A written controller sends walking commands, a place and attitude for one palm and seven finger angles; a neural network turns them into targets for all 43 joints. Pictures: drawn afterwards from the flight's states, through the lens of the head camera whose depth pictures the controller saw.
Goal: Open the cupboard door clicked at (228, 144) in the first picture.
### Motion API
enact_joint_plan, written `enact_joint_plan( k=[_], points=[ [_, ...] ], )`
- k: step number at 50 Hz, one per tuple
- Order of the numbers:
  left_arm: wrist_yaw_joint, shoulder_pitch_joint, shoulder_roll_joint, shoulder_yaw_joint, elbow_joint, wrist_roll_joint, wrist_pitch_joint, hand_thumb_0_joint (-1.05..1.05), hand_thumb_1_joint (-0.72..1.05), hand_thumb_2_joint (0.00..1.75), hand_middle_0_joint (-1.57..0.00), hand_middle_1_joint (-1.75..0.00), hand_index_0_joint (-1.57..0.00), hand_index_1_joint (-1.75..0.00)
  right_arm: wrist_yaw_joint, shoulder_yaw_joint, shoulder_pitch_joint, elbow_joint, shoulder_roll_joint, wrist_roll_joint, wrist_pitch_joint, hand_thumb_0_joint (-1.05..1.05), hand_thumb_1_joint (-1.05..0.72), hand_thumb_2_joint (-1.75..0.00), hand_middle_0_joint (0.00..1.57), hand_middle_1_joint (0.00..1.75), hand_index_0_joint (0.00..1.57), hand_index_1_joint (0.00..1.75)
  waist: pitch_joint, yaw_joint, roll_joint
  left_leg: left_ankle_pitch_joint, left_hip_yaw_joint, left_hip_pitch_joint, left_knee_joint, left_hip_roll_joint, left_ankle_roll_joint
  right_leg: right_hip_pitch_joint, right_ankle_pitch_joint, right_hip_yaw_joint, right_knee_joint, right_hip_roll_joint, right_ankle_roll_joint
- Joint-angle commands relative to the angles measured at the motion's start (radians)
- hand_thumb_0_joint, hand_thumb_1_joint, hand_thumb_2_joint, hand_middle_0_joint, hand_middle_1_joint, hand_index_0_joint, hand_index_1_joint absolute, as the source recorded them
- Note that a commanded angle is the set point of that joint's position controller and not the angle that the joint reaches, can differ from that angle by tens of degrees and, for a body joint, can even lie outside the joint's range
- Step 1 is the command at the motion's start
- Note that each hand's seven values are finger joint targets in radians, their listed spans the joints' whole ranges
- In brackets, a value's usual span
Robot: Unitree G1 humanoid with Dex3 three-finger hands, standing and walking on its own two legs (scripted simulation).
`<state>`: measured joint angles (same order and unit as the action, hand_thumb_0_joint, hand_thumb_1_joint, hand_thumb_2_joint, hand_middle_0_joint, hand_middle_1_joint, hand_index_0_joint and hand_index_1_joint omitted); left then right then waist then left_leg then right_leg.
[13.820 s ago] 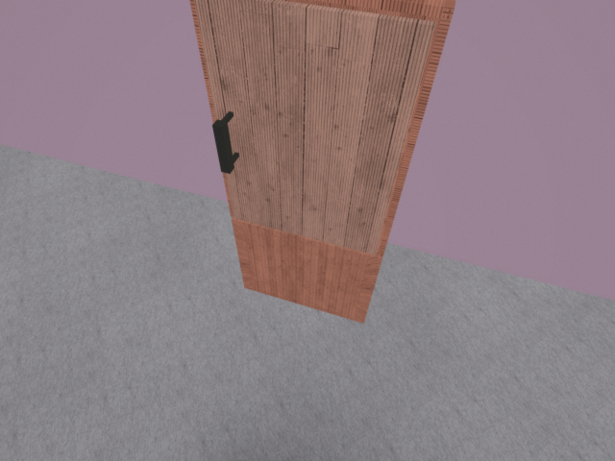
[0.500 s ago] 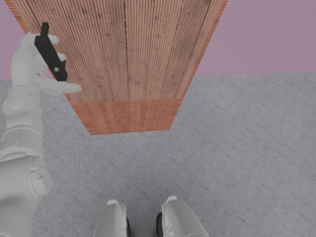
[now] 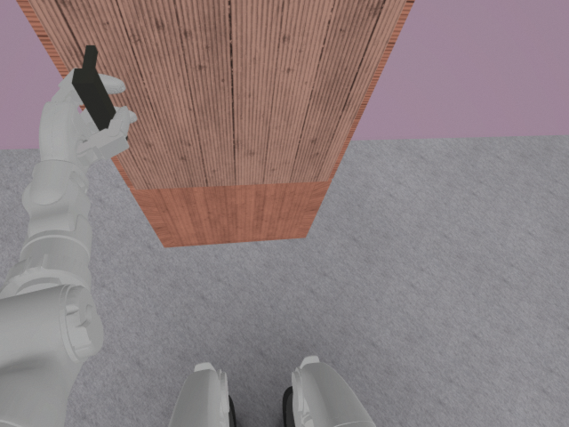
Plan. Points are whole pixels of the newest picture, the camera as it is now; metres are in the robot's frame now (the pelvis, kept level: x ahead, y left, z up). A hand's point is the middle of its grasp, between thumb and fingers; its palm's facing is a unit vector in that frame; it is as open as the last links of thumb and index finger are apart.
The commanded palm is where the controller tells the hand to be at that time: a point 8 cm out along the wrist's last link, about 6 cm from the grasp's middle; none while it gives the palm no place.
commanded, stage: close the thumb around the handle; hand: left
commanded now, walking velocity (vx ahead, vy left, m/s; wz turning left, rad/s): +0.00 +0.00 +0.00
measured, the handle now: (105, 100) +0.55 +0.21 +0.05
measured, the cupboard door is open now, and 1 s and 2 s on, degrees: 0 34 40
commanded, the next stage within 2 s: pull the door open along its arc in 0.02 s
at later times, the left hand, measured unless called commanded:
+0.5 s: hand (126, 173) +0.44 +0.17 +0.05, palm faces +0.03 -1.00 -0.02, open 6.0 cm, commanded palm +0.39 +0.22 +0.05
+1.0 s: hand (205, 272) +0.31 +0.07 +0.06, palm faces +0.44 -0.90 +0.02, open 5.9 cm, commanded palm +0.24 +0.10 +0.05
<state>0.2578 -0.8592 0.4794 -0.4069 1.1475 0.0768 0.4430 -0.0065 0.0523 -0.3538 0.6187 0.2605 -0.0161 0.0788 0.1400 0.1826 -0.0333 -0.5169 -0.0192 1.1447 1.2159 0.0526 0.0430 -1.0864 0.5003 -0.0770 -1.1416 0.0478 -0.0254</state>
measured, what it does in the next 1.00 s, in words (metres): stands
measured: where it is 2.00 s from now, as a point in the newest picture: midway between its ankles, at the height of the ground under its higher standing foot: outside the picture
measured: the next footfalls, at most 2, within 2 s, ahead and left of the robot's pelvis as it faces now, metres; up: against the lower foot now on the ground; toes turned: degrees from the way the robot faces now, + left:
none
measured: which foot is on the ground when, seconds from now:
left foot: down 0.00-1.00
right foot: down 0.00-1.00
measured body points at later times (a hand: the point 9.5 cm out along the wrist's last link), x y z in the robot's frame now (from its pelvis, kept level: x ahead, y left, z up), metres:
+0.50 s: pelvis +0.01 -0.01 +0.02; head +0.12 +0.01 +0.45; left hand +0.43 +0.22 +0.05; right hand +0.04 -0.26 -0.10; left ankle +0.02 +0.09 -0.64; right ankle +0.02 -0.11 -0.64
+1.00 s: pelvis +0.01 -0.03 +0.02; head +0.08 -0.03 +0.47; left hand +0.28 +0.12 +0.06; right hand +0.21 -0.23 -0.08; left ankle +0.02 +0.09 -0.64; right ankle +0.02 -0.11 -0.64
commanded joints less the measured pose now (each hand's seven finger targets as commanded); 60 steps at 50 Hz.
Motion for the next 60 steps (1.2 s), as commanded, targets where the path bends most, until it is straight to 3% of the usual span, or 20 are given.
enact_joint_plan(
  k=[1, 4, 6, 9, 13, 17, 24, 25, 27, 32, 34, 35, 39, 43, 44, 51, 55, 58, 59, 60],
  points=[
    [-0.06, -0.438, 0.297, -0.056, -0.238, 0.014, 0.09, 0.0, 0.9, 0.9, -0.4, -1.35, -0.4, -1.35, 0.01, -0.071, -0.164, -0.048, 0.182, -0.005, -0.015, 0.0, -0.9, -0.9, 0.2, 0.3, 0.2, 0.3, 0.502, -0.012, -0.157, 0.416, 0.095, -0.451, -0.127, -0.021, -0.02, 0.171, -0.309, 0.045, 0.121, 0.013, 0.001],
    [-0.065, -0.419, 0.328, -0.086, -0.21, 0.022, 0.095, 0.0, 0.9, 0.9, -0.4, -1.35, -0.4, -1.35, 0.01, -0.069, -0.163, -0.05, 0.188, -0.005, -0.019, 0.0, -0.9, -0.9, 0.2, 0.3, 0.2, 0.3, 0.479, -0.01, -0.096, 0.366, 0.087, -0.391, -0.125, -0.024, -0.012, 0.205, -0.295, 0.053, 0.128, 0.015, 0.003],
    [-0.058, -0.448, 0.327, -0.069, -0.221, 0.015, 0.099, 0.0, 0.9, 0.9, -0.4, -1.35, -0.4, -1.35, 0.011, -0.066, -0.154, -0.052, 0.185, -0.003, -0.023, 0.0, -0.9, -0.9, 0.2, 0.3, 0.2, 0.3, 0.494, -0.006, -0.127, 0.346, 0.079, -0.376, -0.122, -0.027, -0.012, 0.213, -0.29, 0.063, 0.128, 0.012, 0.006],
    [-0.051, -0.423, 0.18, 0.02, -0.272, 0.039, 0.115, 0.0, 0.9, 0.9, -0.4, -1.35, -0.4, -1.35, 0.003, -0.075, -0.151, -0.057, 0.172, -0.005, -0.034, 0.0, -0.9, -0.9, 0.2, 0.3, 0.2, 0.3, 0.535, -0.005, -0.144, 0.378, 0.089, -0.46, -0.134, -0.025, -0.019, 0.194, -0.296, 0.049, 0.129, 0.015, -0.001],
    [-0.061, -0.3, 0.191, 0.002, -0.308, 0.041, 0.116, 0.0, 0.9, 0.9, -0.4, -1.35, -0.4, -1.35, -0.004, -0.085, -0.145, -0.057, 0.176, 0.0, -0.028, 0.0, -0.9, -0.9, 0.2, 0.3, 0.2, 0.3, 0.548, -0.04, -0.133, 0.402, 0.08, -0.484, -0.15, -0.025, -0.023, 0.228, -0.319, 0.048, 0.14, 0.015, -0.002],
    [-0.056, -0.144, 0.136, 0.026, -0.386, 0.062, 0.109, 0.0, 0.9, 0.9, -0.4, -1.35, -0.4, -1.35, -0.008, -0.092, -0.124, -0.077, 0.169, 0.011, -0.02, 0.0, -0.9, -0.9, 0.2, 0.3, 0.2, 0.3, 0.523, -0.063, -0.079, 0.407, 0.063, -0.471, -0.175, -0.031, -0.018, 0.293, -0.358, 0.051, 0.159, 0.015, 0.0],
    [-0.067, 0.203, -0.004, 0.111, -0.616, 0.103, 0.1, 0.0, 0.9, 0.9, -0.4, -1.35, -0.4, -1.35, -0.012, -0.104, -0.068, -0.128, 0.148, 0.031, -0.034, 0.0, -0.9, -0.9, 0.2, 0.3, 0.2, 0.3, 0.458, -0.111, -0.056, 0.464, 0.041, -0.493, -0.216, -0.036, -0.021, 0.362, -0.434, 0.046, 0.173, 0.009, -0.002],
    [-0.102, 0.229, -0.028, 0.092, -0.639, 0.122, 0.099, 0.0, 0.9, 0.9, -0.4, -1.35, -0.4, -1.35, -0.014, -0.104, -0.05, -0.128, 0.137, 0.029, -0.038, 0.0, -0.9, -0.9, 0.2, 0.3, 0.2, 0.3, 0.426, -0.127, -0.068, 0.44, 0.032, -0.475, -0.223, -0.038, -0.024, 0.359, -0.419, 0.045, 0.182, 0.005, 0.001],
    [-0.204, 0.297, -0.107, 0.099, -0.687, 0.14, 0.099, 0.0, 0.9, 0.9, -0.4, -1.35, -0.4, -1.35, -0.015, -0.107, -0.023, -0.131, 0.123, 0.022, -0.053, 0.0, -0.9, -0.9, 0.2, 0.3, 0.2, 0.3, 0.389, -0.138, -0.004, 0.404, 0.025, -0.44, -0.229, -0.04, -0.026, 0.372, -0.402, 0.04, 0.188, 0.004, 0.008],
    [-0.434, 0.459, -0.264, 0.221, -0.855, 0.052, 0.109, 0.0, 0.9, 0.9, -0.4, -1.35, -0.4, -1.35, -0.035, -0.11, 0.025, -0.143, 0.095, -0.009, -0.076, 0.0, -0.9, -0.9, 0.2, 0.3, 0.2, 0.3, 0.4, -0.159, -0.027, 0.458, 0.025, -0.485, -0.225, -0.04, -0.04, 0.375, -0.436, 0.03, 0.162, -0.006, 0.004],
    [-0.515, 0.518, -0.324, 0.272, -0.912, 0.017, 0.103, 0.0, 0.9, 0.9, -0.4, -1.35, -0.4, -1.35, -0.041, -0.11, 0.047, -0.158, 0.088, -0.019, -0.078, 0.0, -0.9, -0.9, 0.2, 0.3, 0.2, 0.3, 0.391, -0.16, 0.018, 0.459, 0.031, -0.477, -0.223, -0.04, -0.039, 0.387, -0.437, 0.027, 0.16, -0.007, 0.003],
    [-0.537, 0.531, -0.363, 0.327, -0.916, -0.012, 0.101, 0.0, 0.9, 0.9, -0.4, -1.35, -0.4, -1.35, -0.044, -0.109, 0.059, -0.155, 0.083, -0.023, -0.079, 0.0, -0.9, -0.9, 0.2, 0.3, 0.2, 0.3, 0.367, -0.151, 0.008, 0.443, 0.031, -0.477, -0.222, -0.042, -0.04, 0.377, -0.436, 0.028, 0.162, -0.01, 0.003],
    [-0.652, 0.606, -0.464, 0.437, -1.007, -0.084, 0.094, 0.0, 0.9, 0.9, -0.4, -1.35, -0.4, -1.35, -0.047, -0.11, 0.104, -0.177, 0.067, -0.036, -0.085, 0.0, -0.9, -0.9, 0.2, 0.3, 0.2, 0.3, 0.36, -0.149, 0.046, 0.4, 0.038, -0.475, -0.221, -0.048, -0.035, 0.387, -0.409, 0.028, 0.166, -0.016, -0.001],
    [-0.747, 0.658, -0.562, 0.534, -1.045, -0.132, 0.07, 0.0, 0.9, 0.9, -0.4, -1.35, -0.4, -1.35, -0.044, -0.105, 0.155, -0.182, 0.046, -0.046, -0.097, 0.0, -0.9, -0.9, 0.2, 0.3, 0.2, 0.3, 0.327, -0.147, 0.054, 0.318, 0.034, -0.454, -0.223, -0.059, -0.032, 0.389, -0.36, 0.036, 0.191, -0.027, 0.001],
    [-0.775, 0.697, -0.572, 0.535, -1.058, -0.14, 0.062, 0.0, 0.9, 0.9, -0.4, -1.35, -0.4, -1.35, -0.041, -0.103, 0.158, -0.187, 0.041, -0.048, -0.103, 0.0, -0.9, -0.9, 0.2, 0.3, 0.2, 0.3, 0.325, -0.154, 0.089, 0.319, 0.04, -0.447, -0.225, -0.059, -0.031, 0.403, -0.357, 0.036, 0.196, -0.026, -0.001],
    [-0.789, 0.891, -0.673, 0.71, -1.177, -0.224, 0.021, 0.0, 0.9, 0.9, -0.4, -1.35, -0.4, -1.35, -0.027, -0.08, 0.212, -0.217, 0.007, -0.055, -0.148, 0.0, -0.9, -0.9, 0.2, 0.3, 0.2, 0.3, 0.289, -0.147, 0.075, 0.25, 0.037, -0.427, -0.219, -0.068, -0.026, 0.417, -0.33, 0.063, 0.23, -0.05, 0.001],
    [-0.78, 1.079, -0.657, 0.702, -1.247, -0.209, 0.003, 0.0, 0.9, 0.9, -0.4, -1.35, -0.4, -1.35, -0.021, -0.068, 0.226, -0.238, -0.006, -0.052, -0.173, 0.0, -0.9, -0.9, 0.2, 0.3, 0.2, 0.3, 0.285, -0.173, 0.099, 0.227, 0.043, -0.394, -0.215, -0.077, -0.031, 0.467, -0.357, 0.094, 0.251, -0.067, 0.012],
    [-0.794, 0.987, -0.639, 0.679, -1.253, -0.192, -0.004, 0.0, 0.9, 0.9, -0.4, -1.35, -0.4, -1.35, -0.011, -0.063, 0.232, -0.225, -0.005, -0.053, -0.185, 0.0, -0.9, -0.9, 0.2, 0.3, 0.2, 0.3, 0.233, -0.15, 0.107, 0.182, 0.05, -0.36, -0.19, -0.079, -0.035, 0.425, -0.304, 0.12, 0.267, -0.078, 0.022],
    [-0.808, 0.889, -0.611, 0.656, -1.232, -0.199, -0.003, 0.0, 0.9, 0.9, -0.4, -1.35, -0.4, -1.35, -0.004, -0.061, 0.233, -0.208, -0.003, -0.055, -0.186, 0.0, -0.9, -0.9, 0.2, 0.3, 0.2, 0.3, 0.196, -0.135, 0.111, 0.164, 0.055, -0.334, -0.176, -0.078, -0.034, 0.395, -0.257, 0.131, 0.272, -0.079, 0.02],
    [-0.815, 0.863, -0.605, 0.638, -1.215, -0.198, 0.001, 0.0, 0.83, 0.87, -0.4, -1.34, -0.4, -1.34, 0.0, -0.062, 0.243, -0.2, -0.006, -0.058, -0.188, 0.0, -0.9, -0.9, 0.2, 0.3, 0.2, 0.3, 0.198, -0.144, 0.098, 0.138, 0.054, -0.315, -0.163, -0.08, -0.038, 0.384, -0.204, 0.153, 0.279, -0.088, 0.024]
  ],
)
